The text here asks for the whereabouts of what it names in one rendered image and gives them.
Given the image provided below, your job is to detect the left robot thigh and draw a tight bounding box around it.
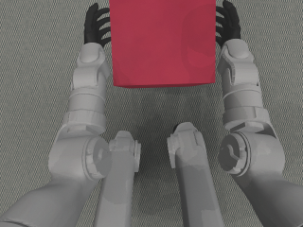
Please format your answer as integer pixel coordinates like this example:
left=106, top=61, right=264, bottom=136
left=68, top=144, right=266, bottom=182
left=92, top=136, right=141, bottom=227

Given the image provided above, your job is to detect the left robot upper arm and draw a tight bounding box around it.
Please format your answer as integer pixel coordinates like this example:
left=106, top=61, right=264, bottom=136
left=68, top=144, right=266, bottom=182
left=0, top=134, right=113, bottom=227

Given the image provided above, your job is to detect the carton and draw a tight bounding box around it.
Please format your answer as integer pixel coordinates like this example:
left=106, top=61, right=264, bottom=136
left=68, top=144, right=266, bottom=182
left=109, top=0, right=216, bottom=89

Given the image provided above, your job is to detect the right robot upper arm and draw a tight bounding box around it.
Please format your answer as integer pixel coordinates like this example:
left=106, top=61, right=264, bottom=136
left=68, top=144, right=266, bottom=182
left=218, top=131, right=303, bottom=227

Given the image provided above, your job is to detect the right robot forearm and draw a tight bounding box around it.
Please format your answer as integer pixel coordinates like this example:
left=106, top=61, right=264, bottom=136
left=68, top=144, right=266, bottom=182
left=217, top=39, right=285, bottom=163

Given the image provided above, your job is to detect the left robot forearm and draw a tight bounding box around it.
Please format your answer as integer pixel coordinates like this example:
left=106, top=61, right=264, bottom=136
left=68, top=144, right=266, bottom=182
left=48, top=43, right=111, bottom=171

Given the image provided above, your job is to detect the left robot hand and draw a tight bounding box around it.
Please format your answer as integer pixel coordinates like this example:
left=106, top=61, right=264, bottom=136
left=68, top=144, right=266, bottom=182
left=83, top=3, right=112, bottom=47

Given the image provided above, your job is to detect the right robot hand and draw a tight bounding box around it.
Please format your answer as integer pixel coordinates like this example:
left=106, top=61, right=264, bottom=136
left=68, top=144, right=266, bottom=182
left=215, top=0, right=241, bottom=49

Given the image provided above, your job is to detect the left robot shin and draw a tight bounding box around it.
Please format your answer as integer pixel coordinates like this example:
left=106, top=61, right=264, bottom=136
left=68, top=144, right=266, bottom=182
left=108, top=131, right=134, bottom=151

